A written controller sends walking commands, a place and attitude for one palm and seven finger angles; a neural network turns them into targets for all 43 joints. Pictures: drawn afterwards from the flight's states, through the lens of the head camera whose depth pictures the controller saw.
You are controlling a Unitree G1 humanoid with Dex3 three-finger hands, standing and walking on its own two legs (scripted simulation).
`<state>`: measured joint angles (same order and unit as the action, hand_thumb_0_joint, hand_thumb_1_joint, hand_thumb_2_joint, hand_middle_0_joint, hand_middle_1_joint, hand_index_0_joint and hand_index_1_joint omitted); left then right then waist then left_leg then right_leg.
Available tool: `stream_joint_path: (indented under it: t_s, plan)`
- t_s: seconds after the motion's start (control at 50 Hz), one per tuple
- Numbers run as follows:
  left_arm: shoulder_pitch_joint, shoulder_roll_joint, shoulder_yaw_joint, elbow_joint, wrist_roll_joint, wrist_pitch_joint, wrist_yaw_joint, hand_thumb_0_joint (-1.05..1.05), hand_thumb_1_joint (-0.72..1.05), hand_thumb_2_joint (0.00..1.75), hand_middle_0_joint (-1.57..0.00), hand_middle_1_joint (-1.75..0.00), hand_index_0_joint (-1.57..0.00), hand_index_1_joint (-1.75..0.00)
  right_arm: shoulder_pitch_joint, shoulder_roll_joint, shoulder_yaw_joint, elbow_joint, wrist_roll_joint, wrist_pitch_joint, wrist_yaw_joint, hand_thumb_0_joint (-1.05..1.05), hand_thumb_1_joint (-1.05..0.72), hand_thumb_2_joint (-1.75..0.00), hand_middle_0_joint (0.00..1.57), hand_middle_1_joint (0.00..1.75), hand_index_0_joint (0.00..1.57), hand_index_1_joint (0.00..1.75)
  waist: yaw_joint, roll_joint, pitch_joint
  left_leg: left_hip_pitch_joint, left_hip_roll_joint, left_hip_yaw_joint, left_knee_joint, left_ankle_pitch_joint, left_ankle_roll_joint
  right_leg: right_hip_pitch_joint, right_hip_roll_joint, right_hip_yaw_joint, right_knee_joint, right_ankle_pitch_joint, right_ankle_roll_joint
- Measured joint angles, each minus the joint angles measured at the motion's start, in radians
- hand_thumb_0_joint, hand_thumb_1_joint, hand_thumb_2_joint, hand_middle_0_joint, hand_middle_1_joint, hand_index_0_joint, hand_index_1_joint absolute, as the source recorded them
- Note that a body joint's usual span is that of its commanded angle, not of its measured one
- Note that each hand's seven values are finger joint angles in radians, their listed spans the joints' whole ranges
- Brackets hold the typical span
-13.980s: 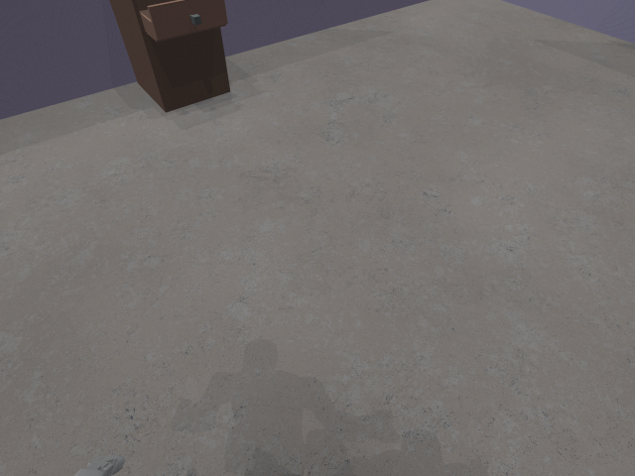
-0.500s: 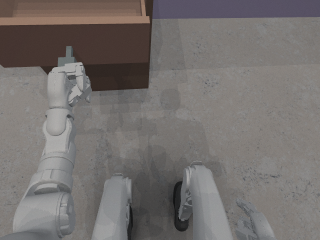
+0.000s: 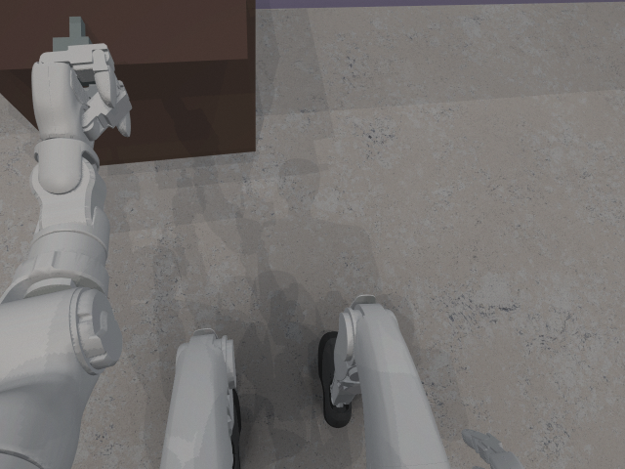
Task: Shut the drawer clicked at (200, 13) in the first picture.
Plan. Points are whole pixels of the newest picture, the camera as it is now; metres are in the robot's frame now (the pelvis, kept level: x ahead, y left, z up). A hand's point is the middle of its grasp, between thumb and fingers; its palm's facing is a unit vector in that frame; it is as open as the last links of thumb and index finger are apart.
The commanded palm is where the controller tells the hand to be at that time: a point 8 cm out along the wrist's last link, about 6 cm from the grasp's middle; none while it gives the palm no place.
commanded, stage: push the drawer shut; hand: left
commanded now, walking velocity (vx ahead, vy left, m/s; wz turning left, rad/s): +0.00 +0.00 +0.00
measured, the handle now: (78, 48) +0.61 +0.21 +0.01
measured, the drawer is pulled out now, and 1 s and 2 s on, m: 0.10 0.00 0.00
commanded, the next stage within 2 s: pull the fist back off the drawer in 0.90 s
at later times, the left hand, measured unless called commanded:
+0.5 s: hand (121, 48) +0.61 +0.17 +0.01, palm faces +0.05 -1.00 -0.04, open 3.4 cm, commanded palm +0.60 +0.19 +0.02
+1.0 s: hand (119, 25) +0.64 +0.17 +0.01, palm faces +0.07 -1.00 -0.04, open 3.5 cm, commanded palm +0.66 +0.17 +0.02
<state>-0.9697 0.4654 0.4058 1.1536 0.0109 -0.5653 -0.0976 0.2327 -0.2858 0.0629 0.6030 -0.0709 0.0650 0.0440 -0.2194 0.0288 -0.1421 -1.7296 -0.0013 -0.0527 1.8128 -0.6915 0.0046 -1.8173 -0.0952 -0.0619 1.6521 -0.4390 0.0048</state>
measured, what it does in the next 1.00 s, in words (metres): stands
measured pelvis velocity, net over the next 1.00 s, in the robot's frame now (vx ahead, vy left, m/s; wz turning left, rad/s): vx -0.01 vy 0.01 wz -0.04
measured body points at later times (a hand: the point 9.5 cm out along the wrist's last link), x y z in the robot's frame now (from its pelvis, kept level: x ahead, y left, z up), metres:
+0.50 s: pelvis +0.00 +0.01 -0.02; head +0.24 +0.05 +0.36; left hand +0.60 +0.22 +0.02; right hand -0.01 -0.25 -0.12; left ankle +0.05 +0.12 -0.48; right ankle +0.13 -0.14 -0.48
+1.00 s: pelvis -0.01 +0.01 -0.02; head +0.26 +0.06 +0.34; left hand +0.63 +0.22 +0.02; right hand -0.03 -0.24 -0.11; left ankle +0.05 +0.12 -0.48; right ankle +0.13 -0.14 -0.48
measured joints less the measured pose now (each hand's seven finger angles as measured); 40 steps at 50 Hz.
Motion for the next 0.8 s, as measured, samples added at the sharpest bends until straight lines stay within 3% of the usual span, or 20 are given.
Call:
stream_joint_path:
  t_s: [0.36,0.8]
  plan:
    - [-0.213,0.142,0.039,0.099,0.077,0.082,0.006,0.01,0.90,0.90,-1.47,-1.60,-1.46,-1.60,0.037,0.003,0.048,-0.037,-0.011,0.054,0.013,0.00,-0.90,-0.90,0.20,0.29,0.20,0.30,-0.076,0.007,0.030,-0.089,-0.002,-0.008,0.046,0.005,0.016,-0.071,0.016,0.001,0.016,0.018,0.017]
    - [-0.364,0.258,0.062,0.129,0.146,0.169,0.021,0.01,0.90,0.90,-1.48,-1.60,-1.49,-1.60,0.057,0.018,0.083,-0.078,-0.030,0.126,0.036,0.00,-0.90,-0.90,0.20,0.29,0.20,0.30,-0.140,0.016,0.061,-0.132,0.003,-0.023,0.068,-0.014,0.024,-0.102,0.023,-0.012,0.018,0.009,0.027]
